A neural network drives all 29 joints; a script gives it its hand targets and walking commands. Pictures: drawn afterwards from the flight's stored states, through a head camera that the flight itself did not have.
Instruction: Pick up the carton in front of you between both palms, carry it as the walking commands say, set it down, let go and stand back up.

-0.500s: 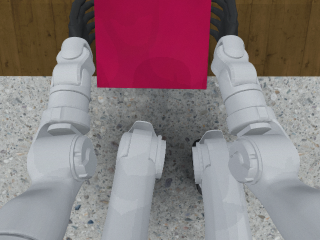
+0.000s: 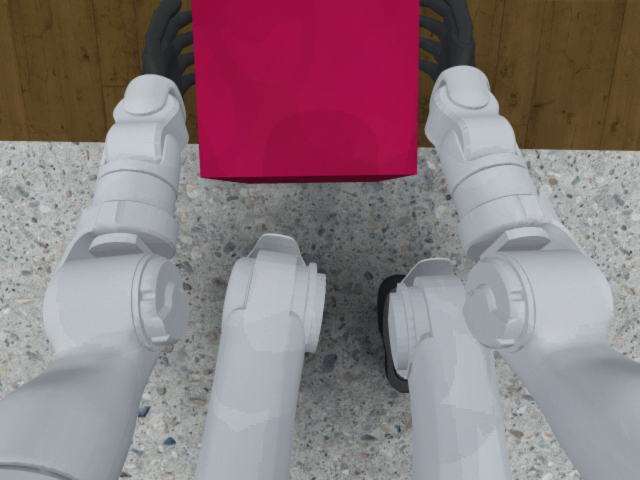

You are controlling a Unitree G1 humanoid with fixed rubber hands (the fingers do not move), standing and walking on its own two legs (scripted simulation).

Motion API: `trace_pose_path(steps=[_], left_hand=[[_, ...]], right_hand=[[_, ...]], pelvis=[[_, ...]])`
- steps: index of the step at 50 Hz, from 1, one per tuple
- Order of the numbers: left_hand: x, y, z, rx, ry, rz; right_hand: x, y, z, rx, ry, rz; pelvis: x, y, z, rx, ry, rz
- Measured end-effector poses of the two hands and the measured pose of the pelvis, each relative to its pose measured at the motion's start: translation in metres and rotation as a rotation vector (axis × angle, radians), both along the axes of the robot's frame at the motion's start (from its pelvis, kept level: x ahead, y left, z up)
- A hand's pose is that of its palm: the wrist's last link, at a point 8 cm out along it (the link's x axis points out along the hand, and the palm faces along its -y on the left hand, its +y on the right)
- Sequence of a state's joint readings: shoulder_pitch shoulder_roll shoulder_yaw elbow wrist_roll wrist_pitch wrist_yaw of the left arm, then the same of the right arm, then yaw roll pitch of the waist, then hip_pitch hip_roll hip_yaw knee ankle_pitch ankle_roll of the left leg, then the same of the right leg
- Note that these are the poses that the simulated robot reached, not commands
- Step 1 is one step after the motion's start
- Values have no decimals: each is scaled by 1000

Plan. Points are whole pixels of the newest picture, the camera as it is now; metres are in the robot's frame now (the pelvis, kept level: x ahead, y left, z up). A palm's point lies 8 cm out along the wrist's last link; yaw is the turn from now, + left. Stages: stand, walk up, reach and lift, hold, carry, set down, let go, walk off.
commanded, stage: set down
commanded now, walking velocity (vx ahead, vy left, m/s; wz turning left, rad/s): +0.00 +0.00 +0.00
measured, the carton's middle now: (310, 100) +0.49 +0.10 -0.24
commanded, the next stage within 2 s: let go in 1.80 s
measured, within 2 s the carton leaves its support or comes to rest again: rests again in 0.54 s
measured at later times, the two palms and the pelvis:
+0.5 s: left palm (164, 77) +0.48 +0.25 -0.17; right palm (455, 64) +0.53 -0.05 -0.16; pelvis -0.01 +0.00 -0.01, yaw +0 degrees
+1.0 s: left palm (81, 63) +0.47 +0.31 -0.11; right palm (484, 56) +0.52 -0.06 -0.11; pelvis +0.00 +0.01 +0.02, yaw +1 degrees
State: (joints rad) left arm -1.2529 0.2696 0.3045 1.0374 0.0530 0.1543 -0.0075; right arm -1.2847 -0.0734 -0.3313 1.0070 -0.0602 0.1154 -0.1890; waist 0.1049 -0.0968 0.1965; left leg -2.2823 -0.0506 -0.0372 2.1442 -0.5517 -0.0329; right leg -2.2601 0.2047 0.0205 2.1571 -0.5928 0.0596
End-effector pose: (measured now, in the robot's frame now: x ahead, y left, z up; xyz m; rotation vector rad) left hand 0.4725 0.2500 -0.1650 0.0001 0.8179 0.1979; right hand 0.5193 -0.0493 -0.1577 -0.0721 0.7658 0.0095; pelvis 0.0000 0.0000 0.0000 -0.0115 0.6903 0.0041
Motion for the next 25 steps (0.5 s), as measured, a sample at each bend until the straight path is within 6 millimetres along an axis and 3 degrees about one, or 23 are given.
trace_pose_path(steps=[25], left_hand=[[4,4,-7,-17,-29,-12]], right_hand=[[7,-4,-4,5,-22,90]], pelvis=[[-8,0,-8,-5,-47,7]])
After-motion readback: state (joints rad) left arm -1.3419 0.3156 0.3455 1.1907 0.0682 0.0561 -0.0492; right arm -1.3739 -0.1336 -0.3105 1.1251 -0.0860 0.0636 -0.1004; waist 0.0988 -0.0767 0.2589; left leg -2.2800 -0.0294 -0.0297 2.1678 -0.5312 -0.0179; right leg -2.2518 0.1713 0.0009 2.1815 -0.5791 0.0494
